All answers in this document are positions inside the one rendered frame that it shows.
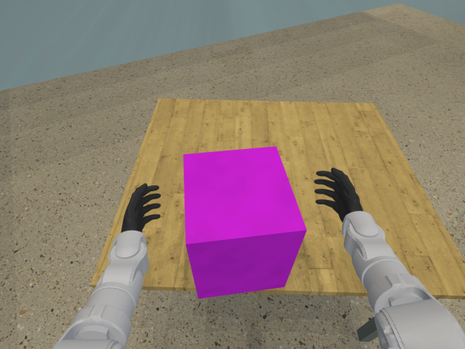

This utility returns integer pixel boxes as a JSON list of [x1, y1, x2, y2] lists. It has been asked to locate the table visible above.
[[90, 99, 465, 342]]

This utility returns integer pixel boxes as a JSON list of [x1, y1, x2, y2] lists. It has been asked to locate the right robot upper arm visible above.
[[374, 299, 465, 349]]

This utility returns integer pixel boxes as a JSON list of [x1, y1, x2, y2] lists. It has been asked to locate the carton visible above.
[[183, 146, 307, 299]]

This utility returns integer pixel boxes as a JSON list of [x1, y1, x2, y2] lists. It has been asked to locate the robot right hand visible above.
[[314, 167, 363, 222]]

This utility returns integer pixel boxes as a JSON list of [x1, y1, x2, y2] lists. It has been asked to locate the robot right forearm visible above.
[[342, 211, 465, 345]]

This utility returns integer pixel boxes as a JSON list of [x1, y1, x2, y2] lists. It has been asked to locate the robot left hand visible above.
[[121, 183, 161, 233]]

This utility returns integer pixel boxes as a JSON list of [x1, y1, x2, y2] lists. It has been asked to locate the robot left forearm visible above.
[[52, 230, 149, 349]]

